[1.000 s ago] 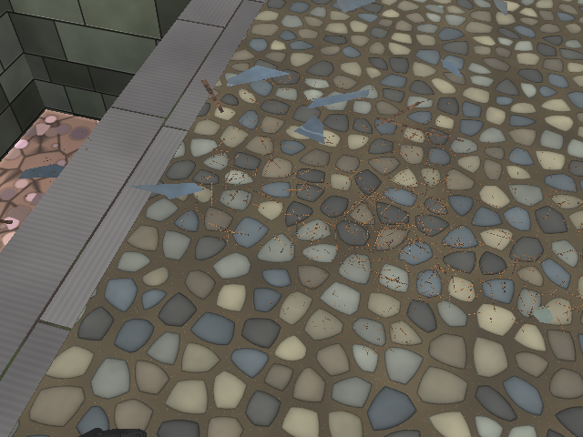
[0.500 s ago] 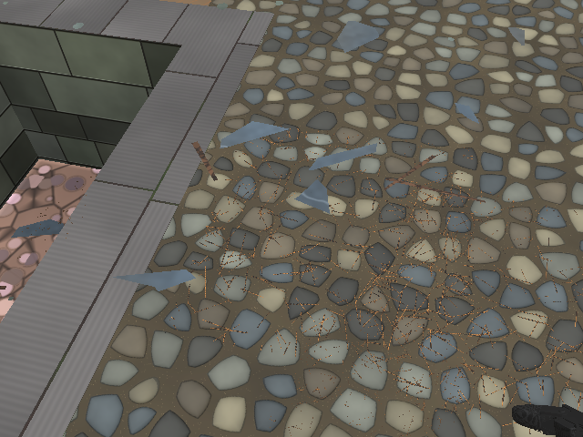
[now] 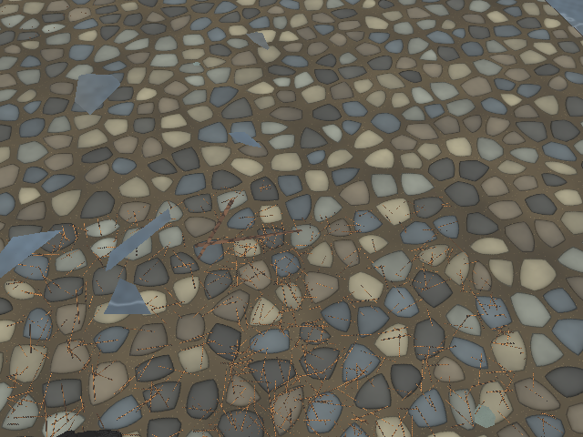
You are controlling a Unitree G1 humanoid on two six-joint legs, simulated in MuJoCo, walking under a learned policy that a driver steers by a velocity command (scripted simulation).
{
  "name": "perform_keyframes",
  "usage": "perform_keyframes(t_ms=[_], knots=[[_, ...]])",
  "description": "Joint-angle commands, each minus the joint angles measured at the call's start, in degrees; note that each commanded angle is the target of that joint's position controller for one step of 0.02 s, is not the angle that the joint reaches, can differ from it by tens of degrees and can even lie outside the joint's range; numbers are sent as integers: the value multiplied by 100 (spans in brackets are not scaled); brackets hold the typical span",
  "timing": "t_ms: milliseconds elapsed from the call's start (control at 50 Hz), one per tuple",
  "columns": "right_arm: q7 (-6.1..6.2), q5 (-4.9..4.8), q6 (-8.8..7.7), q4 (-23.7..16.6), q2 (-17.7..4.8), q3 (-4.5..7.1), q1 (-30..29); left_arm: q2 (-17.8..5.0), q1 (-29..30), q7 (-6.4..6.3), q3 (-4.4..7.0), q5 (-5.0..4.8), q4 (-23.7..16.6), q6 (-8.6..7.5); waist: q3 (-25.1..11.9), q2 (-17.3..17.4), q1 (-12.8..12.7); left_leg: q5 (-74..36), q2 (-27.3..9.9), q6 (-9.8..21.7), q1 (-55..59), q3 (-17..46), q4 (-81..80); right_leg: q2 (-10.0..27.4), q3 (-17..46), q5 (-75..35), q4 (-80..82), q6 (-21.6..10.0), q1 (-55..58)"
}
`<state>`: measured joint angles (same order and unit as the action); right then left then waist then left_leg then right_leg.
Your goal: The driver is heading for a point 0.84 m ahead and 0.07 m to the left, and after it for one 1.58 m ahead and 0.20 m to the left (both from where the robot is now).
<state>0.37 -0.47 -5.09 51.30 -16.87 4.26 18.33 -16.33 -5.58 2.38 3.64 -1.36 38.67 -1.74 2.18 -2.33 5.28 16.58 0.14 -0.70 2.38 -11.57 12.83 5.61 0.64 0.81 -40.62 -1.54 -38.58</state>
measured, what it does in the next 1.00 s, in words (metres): walks ahead: right foot, then left foot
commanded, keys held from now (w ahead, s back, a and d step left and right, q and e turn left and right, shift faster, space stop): w+e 0.22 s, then w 0.06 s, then w+q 0.72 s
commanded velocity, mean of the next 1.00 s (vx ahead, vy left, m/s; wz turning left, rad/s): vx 0.50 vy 0.00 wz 0.03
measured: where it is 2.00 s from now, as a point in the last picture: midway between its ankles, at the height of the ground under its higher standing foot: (263, 259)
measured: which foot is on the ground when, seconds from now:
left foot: down 0.00-0.12, up 0.14-0.62, down 0.64-1.00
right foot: up 0.00-0.08, down 0.10-0.66, up 0.68-1.00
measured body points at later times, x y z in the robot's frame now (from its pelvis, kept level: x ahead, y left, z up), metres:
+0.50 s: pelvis +0.28 -0.05 +0.00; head +0.31 -0.07 +0.45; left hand +0.40 +0.21 -0.10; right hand +0.42 -0.33 -0.10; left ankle +0.51 +0.07 -0.68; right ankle +0.19 -0.12 -0.74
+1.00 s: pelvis +0.58 -0.04 +0.01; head +0.62 -0.03 +0.45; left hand +0.77 +0.23 -0.08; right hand +0.67 -0.32 -0.10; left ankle +0.54 +0.04 -0.74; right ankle +0.77 -0.21 -0.69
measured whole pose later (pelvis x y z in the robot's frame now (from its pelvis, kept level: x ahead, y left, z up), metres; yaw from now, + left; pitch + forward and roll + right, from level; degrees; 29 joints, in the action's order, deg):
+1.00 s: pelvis +0.58 -0.04 +0.01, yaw +7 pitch +3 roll +0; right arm 0.2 -1.2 -2.6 41.3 -16.7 3.3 18.9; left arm -16.4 -4.9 0.1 1.9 0.6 37.9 -5.4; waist 1.5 -1.3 3.8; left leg 13.4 6.8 4.6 -9.5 8.3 21.1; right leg 3.5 6.7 0.9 -36.9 3.9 -36.8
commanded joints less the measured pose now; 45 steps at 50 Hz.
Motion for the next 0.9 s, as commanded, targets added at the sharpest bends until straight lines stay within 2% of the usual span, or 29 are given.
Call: perform_keyframes(t_ms=[20,60,80,100,120,140,160,180,200,220,240,300,380,440,540,580,600,620,640,660,680,700,720,740,760,780,820,860,900], knots=[[31,-89,23,-322,-1058,238,-177,-270,550,105,42,-2,-650,-59,196,582,-162,-2887,-1669,798,108,357,-78,-136,-264,312,366,-211,92],[64,-117,107,-349,-1237,289,-192,-483,250,116,153,21,-675,-26,-111,774,-443,-4738,-1665,681,268,137,753,-515,-594,919,428,-449,807],[85,-124,161,-372,-1287,300,-228,-685,-381,102,276,12,-539,-10,-467,771,-826,-5415,-1566,591,150,-3,1670,-777,-735,966,602,-616,1657],[112,-101,178,-407,-1175,247,-215,-1020,-1383,24,474,-5,-259,21,-977,599,-1323,-5120,-1345,391,-565,-136,2988,-961,-645,663,889,-844,3189],[85,171,130,-559,-641,59,41,-1552,-2031,-118,612,-44,-122,82,-1502,-586,-1312,-1472,-960,131,-2319,-129,4931,253,1169,321,827,-1251,4955],[-2,132,-80,-908,-272,-104,260,-1875,-1736,-85,590,-38,-350,-2,-2405,-1426,-828,1884,172,-88,-4312,982,6613,1397,4561,1803,1928,-2413,6320],[-78,-103,-266,-990,-855,23,-499,-1353,-1825,-37,446,9,-362,-74,-2183,-493,-1268,1512,-122,35,-4972,1724,6859,1344,4399,2062,2399,-2095,6135],[-102,-214,-345,-1123,-879,21,-813,-1130,-1630,-36,374,37,-311,-144,-1381,-342,-1169,988,-330,160,-5178,1620,6563,1150,3577,1735,2412,-1865,5423],[-51,-107,-357,-1054,-802,5,-786,-978,-1231,-37,315,36,-355,-181,-894,229,-855,542,-577,150,-4824,1624,6051,891,2928,1106,2425,-1670,4458],[-11,31,-315,-996,-851,50,-702,-803,-871,-56,259,66,-429,-189,-680,199,-618,302,-743,95,-4376,1644,5573,680,2438,519,2483,-1561,3739],[-28,53,-232,-953,-843,65,-536,-711,-675,-80,216,132,-501,-192,-595,33,-444,131,-845,52,-4006,1645,5404,562,2167,150,2615,-1526,3273],[-39,113,-65,-915,-593,21,-438,-694,-734,-150,197,125,-370,-264,-519,31,-358,-362,-834,-178,-3778,1441,4808,421,1496,-817,2860,-1571,2755],[-85,58,-49,-1048,-375,-84,-1060,-731,-1017,-236,174,127,-113,-287,-248,-70,-654,-1894,-805,-212,-3918,1312,3380,180,706,-889,3003,-1238,2802],[-170,-34,-85,-1169,-287,-142,-1549,-820,-1254,-236,172,134,81,-319,-30,-76,-921,-2715,-650,-67,-3777,1204,2516,281,504,-267,3161,-1086,2962],[-356,-91,-101,-1465,-337,-150,-1996,-893,-1532,-237,211,123,412,-256,247,4,-1072,-2006,-443,280,-4443,1274,1968,772,363,-722,2876,-993,4214],[-431,-73,-104,-1532,-367,-136,-1883,-952,-1459,-279,234,108,439,-190,125,-73,-942,-1467,-284,451,-4283,1152,1875,850,204,-1750,2495,-850,4545],[-439,-55,-90,-1513,-452,-94,-1650,-1016,-1363,-307,248,118,410,-160,-91,-172,-797,-1202,-103,547,-3867,980,1888,808,88,-2787,2143,-761,4595],[-421,-34,-64,-1442,-607,-9,-1228,-1078,-1289,-340,259,130,376,-119,-439,-258,-569,-1000,134,660,-3226,777,1930,722,-40,-3867,1533,-666,4605],[-381,-20,-45,-1279,-840,128,-469,-1065,-1179,-382,235,127,326,-69,-887,-156,-134,-1226,357,832,-2124,675,1722,489,-304,-4345,447,-491,4297],[-312,-11,-8,-1183,-1245,256,391,-918,-1270,-439,152,211,198,-93,-1527,330,185,-1667,-432,1200,-409,1857,1797,291,-468,-2897,-1207,-261,3048],[-319,-58,-25,-1164,-1668,349,629,-218,-2040,-316,-73,303,53,-245,-2229,1762,-283,-679,-1795,2358,1760,4937,1395,-959,-210,2057,-3350,189,500],[-298,-109,2,-1141,-1089,214,837,-620,-1570,-224,-29,172,93,-422,-2472,1294,110,198,-1840,2280,2158,5786,646,-939,659,3011,-3891,131,-297],[-252,-61,26,-1209,-929,161,526,-860,-980,-154,29,-37,-140,-546,-1575,998,155,192,-1700,1992,1548,4988,513,-625,710,2587,-3843,38,-738],[-225,-27,49,-1313,-878,142,178,-800,-656,-162,-9,-5,-234,-615,-1070,368,7,-233,-1492,1836,705,4412,446,-391,611,2206,-3430,-8,-627],[-213,-4,63,-1394,-800,114,-107,-791,-532,-188,16,122,-273,-631,-655,141,-205,-918,-1324,1801,-82,4013,351,-245,546,2007,-2920,38,-407],[-191,53,61,-1481,-713,75,-267,-807,-622,-206,52,191,-285,-589,-580,262,-408,-1445,-1150,1784,-570,3722,233,-124,562,1877,-2643,83,-10],[-157,27,74,-1540,-718,83,-414,-698,-860,-233,46,234,-253,-479,-490,461,-611,-1957,-982,1825,-1092,3390,79,-68,463,1838,-2159,253,256],[-95,0,72,-1504,-835,119,-351,-560,-757,-272,0,254,-279,-392,-384,488,-620,-2315,-856,1819,-1537,3037,12,-106,308,1562,-1583,452,338],[-29,-40,103,-1454,-943,160,-255,-428,-342,-284,-59,256,-367,-377,-295,539,-485,-2159,-632,1640,-1810,2744,15,-199,251,735,-748,563,481]])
